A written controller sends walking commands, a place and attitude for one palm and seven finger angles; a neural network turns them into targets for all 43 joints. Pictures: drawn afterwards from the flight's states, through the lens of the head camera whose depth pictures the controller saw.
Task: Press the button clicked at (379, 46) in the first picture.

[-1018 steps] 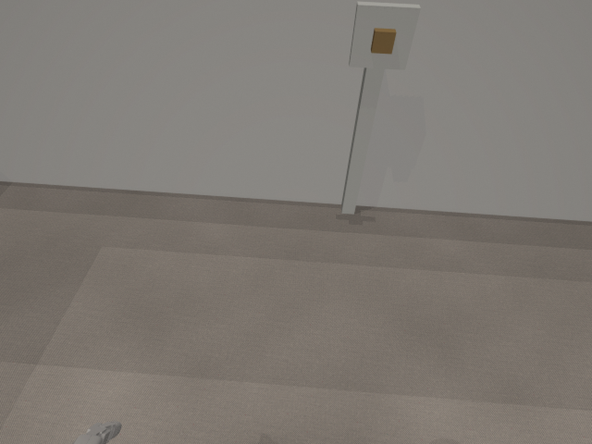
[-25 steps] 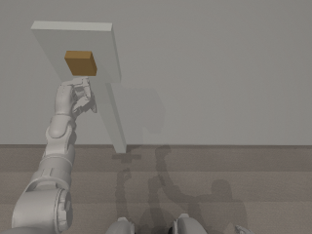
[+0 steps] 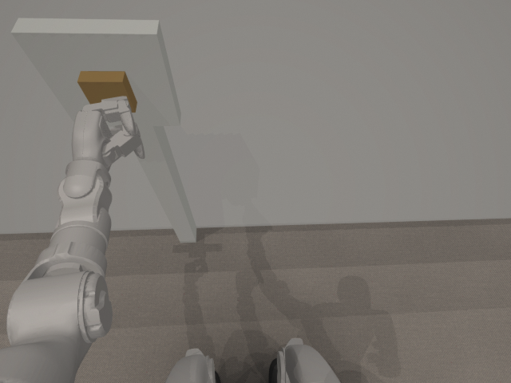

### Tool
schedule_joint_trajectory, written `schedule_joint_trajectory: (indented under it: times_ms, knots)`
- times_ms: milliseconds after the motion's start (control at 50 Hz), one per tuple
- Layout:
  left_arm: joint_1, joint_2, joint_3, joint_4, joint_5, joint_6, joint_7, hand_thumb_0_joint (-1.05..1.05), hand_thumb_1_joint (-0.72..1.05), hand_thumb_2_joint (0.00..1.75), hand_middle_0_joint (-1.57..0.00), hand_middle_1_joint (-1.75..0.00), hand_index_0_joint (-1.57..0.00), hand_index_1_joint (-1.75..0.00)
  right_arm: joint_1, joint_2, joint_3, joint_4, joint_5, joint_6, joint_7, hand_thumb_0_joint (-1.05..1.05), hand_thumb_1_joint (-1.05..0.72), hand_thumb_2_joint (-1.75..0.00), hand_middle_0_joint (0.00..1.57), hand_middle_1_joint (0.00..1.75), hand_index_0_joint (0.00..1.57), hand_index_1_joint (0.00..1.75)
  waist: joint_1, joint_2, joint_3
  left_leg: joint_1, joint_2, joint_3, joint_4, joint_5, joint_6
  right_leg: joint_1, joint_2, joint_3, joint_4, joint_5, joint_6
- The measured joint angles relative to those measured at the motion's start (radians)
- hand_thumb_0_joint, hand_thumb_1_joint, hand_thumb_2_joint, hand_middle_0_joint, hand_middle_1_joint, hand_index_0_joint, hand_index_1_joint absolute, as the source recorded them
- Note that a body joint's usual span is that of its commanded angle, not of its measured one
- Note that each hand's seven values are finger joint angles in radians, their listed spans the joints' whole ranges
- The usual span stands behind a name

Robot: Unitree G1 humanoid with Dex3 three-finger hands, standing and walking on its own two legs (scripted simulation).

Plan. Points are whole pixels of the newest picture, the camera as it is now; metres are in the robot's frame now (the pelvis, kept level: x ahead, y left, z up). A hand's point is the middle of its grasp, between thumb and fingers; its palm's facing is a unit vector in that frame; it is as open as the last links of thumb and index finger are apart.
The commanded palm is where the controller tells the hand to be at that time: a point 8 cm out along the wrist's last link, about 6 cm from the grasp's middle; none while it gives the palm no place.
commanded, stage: press the button with the knuckle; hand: left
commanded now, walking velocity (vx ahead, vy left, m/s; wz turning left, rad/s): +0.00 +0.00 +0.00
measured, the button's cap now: (110, 90) +0.54 +0.19 +0.10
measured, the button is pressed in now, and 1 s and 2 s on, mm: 4 14 0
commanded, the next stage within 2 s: hold the button down briefly in 0.46 s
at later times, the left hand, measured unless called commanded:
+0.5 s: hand (133, 130) +0.50 +0.16 +0.06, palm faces -0.03 -1.00 -0.03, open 2.9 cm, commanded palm +0.50 +0.21 +0.07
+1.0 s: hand (133, 129) +0.50 +0.16 +0.06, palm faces -0.03 -1.00 -0.03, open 3.1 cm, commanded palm +0.49 +0.20 +0.07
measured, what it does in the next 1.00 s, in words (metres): stands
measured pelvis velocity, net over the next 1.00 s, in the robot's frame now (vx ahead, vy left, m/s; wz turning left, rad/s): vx -0.04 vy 0.02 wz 0.01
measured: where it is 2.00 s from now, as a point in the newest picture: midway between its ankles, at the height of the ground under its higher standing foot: outside the picture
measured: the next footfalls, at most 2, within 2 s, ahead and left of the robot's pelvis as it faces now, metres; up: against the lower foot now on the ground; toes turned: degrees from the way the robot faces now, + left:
none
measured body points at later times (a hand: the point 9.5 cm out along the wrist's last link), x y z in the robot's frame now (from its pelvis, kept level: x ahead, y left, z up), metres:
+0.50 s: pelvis -0.03 +0.00 -0.02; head +0.11 +0.02 +0.41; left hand +0.49 +0.22 +0.06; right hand -0.01 -0.26 -0.13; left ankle +0.00 +0.11 -0.68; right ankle +0.02 -0.11 -0.68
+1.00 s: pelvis -0.04 +0.02 -0.02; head +0.10 +0.04 +0.40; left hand +0.49 +0.22 +0.06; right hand -0.05 -0.25 -0.13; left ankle +0.00 +0.11 -0.68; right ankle +0.02 -0.11 -0.68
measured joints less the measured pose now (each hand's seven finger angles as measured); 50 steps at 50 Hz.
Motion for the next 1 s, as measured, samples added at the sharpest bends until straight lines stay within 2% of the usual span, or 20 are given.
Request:
schedule_joint_trajectory:
  times_ms: [220,400,600,880,1000]
  knots:
    - [-0.095,0.052,0.023,0.091,0.015,0.011,-0.023,-0.01,0.84,0.93,-1.3,-1.5,-1.34,-1.5,-0.001,-0.005,0.014,0.005,-0.003,-0.008,-0.007,0.01,-0.91,-0.9,0.2,0.3,0.21,0.3,-0.025,0.0,0.004,-0.053,0.003,-0.018,0.026,0.006,-0.001,-0.04,0.002,-0.017,0.013,0.008,-0.004]
    - [-0.161,0.078,0.015,0.133,0.027,0.014,-0.024,-0.02,0.8,0.96,-1.3,-1.5,-1.37,-1.5,0.004,-0.012,0.02,0.011,-0.011,-0.022,-0.007,0.01,-0.91,-0.9,0.2,0.3,0.21,0.3,-0.036,0.006,0.004,-0.114,0.001,-0.032,0.066,0.009,0.002,-0.09,-0.001,-0.03,0.04,0.012,-0.004]
    - [-0.234,0.119,0.003,0.187,0.046,0.03,-0.016,-0.03,0.77,0.98,-1.3,-1.5,-1.4,-1.5,0.012,-0.014,0.038,0.011,-0.015,-0.05,-0.012,0.01,-0.91,-0.9,0.2,0.3,0.21,0.3,-0.062,0.008,0.002,-0.178,0.001,-0.043,0.104,0.017,0.009,-0.142,-0.004,-0.04,0.064,0.026,-0.001]
    - [-0.274,0.133,0.002,0.202,0.066,0.044,0.018,-0.02,0.76,0.98,-1.3,-1.5,-1.41,-1.5,0.042,-0.019,0.051,0.01,-0.024,-0.077,-0.008,0.01,-0.91,-0.9,0.2,0.3,0.21,0.3,-0.085,0.006,0.004,-0.215,-0.005,-0.036,0.121,0.029,0.023,-0.177,-0.008,-0.03,0.074,0.044,0.01]
    - [-0.276,0.12,-0.002,0.194,0.064,0.048,0.032,0.01,0.76,0.96,-1.3,-1.5,-1.43,-1.5,0.053,-0.02,0.048,0.008,-0.029,-0.076,-0.003,0.01,-0.91,-0.9,0.2,0.3,0.21,0.3,-0.083,0.006,0.007,-0.212,-0.01,-0.032,0.115,0.032,0.027,-0.176,-0.011,-0.025,0.07,0.046,0.015]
